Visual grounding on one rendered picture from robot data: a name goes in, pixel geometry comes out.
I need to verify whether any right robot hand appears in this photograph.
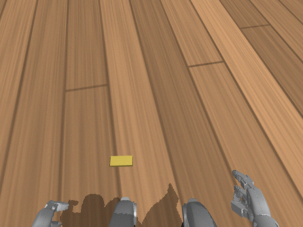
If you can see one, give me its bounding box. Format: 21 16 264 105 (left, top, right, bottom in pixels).
231 170 271 222

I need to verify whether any left robot hand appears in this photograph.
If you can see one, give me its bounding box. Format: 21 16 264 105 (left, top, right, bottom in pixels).
31 200 69 227

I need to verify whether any small box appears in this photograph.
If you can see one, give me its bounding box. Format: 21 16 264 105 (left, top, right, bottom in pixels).
110 156 133 167

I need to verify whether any right robot arm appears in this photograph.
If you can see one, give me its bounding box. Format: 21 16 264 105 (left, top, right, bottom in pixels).
252 215 279 227

